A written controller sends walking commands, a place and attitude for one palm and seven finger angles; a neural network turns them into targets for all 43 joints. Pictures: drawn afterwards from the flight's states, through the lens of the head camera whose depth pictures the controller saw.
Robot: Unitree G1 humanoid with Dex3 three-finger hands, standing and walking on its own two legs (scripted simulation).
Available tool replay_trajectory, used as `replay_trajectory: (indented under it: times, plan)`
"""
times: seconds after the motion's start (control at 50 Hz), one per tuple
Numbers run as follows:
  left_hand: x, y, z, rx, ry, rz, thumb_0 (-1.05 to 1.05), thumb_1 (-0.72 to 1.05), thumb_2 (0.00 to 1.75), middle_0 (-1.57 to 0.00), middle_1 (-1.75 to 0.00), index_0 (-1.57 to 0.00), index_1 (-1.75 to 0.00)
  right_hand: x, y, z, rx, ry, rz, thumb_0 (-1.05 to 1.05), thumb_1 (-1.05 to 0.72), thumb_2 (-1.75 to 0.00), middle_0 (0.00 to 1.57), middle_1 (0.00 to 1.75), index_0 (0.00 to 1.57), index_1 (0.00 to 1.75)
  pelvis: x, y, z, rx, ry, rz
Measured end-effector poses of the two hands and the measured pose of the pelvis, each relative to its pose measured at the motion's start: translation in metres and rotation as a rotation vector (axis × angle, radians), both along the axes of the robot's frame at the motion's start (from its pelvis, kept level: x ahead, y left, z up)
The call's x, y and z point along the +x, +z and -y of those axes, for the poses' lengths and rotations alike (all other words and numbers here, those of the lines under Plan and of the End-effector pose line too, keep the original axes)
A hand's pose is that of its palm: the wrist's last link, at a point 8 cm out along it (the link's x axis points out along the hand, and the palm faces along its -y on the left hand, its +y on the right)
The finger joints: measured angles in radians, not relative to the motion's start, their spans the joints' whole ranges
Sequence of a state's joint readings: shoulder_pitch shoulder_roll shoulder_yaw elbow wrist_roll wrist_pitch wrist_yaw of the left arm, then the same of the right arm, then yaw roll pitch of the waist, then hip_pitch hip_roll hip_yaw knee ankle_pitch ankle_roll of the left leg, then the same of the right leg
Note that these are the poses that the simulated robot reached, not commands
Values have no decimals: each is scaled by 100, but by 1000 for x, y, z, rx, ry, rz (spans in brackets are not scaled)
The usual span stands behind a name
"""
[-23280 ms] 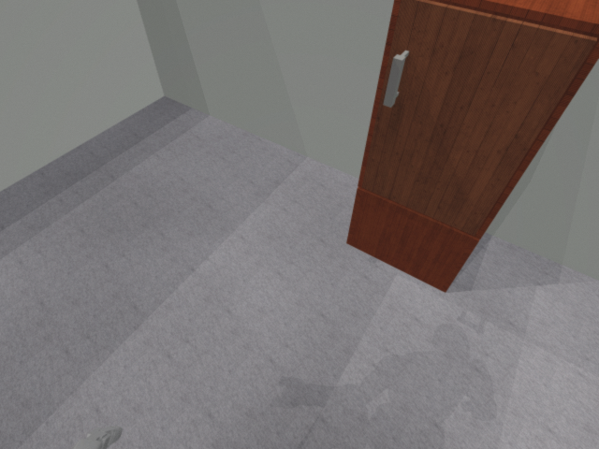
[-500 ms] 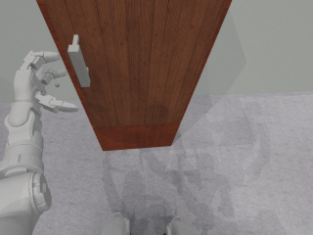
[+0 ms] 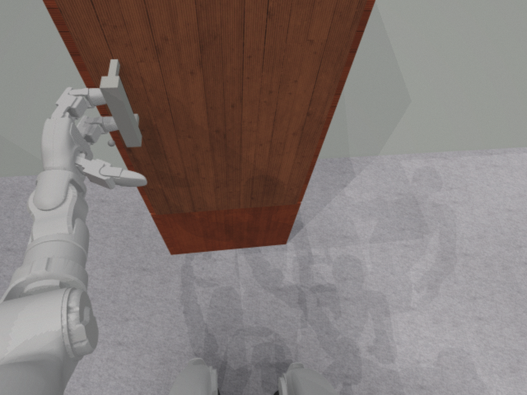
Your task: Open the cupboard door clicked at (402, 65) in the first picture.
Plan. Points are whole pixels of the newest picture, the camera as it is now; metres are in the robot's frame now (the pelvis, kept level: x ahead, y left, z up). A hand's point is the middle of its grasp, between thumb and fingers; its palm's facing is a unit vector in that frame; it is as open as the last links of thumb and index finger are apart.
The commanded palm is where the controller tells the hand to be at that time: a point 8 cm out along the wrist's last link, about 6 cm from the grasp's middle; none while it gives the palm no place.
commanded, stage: slide the fingers in behind the handle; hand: left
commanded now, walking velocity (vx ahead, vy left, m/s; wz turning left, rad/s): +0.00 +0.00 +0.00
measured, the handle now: (124, 105) +0.54 +0.19 +0.08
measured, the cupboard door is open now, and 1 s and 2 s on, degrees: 0 2 3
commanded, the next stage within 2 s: close the thumb around the handle in 1.16 s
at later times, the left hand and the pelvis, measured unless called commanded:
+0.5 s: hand (118, 148) +0.46 +0.19 +0.08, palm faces +0.11 -0.99 +0.00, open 14.4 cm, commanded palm +0.43 +0.22 +0.08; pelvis +0.01 -0.01 +0.00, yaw +1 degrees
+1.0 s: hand (131, 146) +0.46 +0.18 +0.08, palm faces +0.07 -1.00 +0.01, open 14.5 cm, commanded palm +0.44 +0.21 +0.08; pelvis +0.01 +0.00 +0.00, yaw +2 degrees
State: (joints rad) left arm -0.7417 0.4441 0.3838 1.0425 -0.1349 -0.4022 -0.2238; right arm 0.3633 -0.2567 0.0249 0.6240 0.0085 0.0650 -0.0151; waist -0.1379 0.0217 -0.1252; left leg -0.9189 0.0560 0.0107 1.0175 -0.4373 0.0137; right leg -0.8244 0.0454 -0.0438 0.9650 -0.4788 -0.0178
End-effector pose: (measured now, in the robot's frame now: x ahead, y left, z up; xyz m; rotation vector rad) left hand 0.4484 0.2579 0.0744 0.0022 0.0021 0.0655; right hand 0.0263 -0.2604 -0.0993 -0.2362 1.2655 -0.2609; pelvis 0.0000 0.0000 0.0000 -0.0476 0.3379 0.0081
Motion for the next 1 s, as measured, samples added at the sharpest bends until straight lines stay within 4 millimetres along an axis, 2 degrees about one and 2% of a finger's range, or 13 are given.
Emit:
replay_trajectory:
  times: [0.3,0.48,0.72,0.88,1.0]
  plan:
    - [-5,4,9,4,30,-9,-1,-50,30,-26,-119,-26,-118,2,-2,3,29,7,-6,1,-90,-90,20,30,20,30,3,2,7,8,7,10]
    - [-14,3,13,2,42,2,-1,-50,30,-21,-118,-22,-116,16,-3,6,33,30,11,1,-90,-90,20,30,20,30,5,3,7,7,19,20]
    - [-16,3,16,-1,60,7,-1,-50,30,-19,-119,-20,-117,33,-6,-1,45,78,34,1,-90,-90,20,30,20,30,4,2,4,4,39,20]
    - [-12,2,19,-7,49,13,-1,-50,30,-19,-119,-19,-118,33,-7,-6,48,86,28,1,-90,-90,20,30,20,30,4,1,1,0,42,12]
    - [-9,2,30,-8,4,9,-1,-50,30,-21,-119,-20,-118,30,-6,-9,51,65,33,1,-90,-90,20,30,20,30,6,2,-3,-1,32,16]
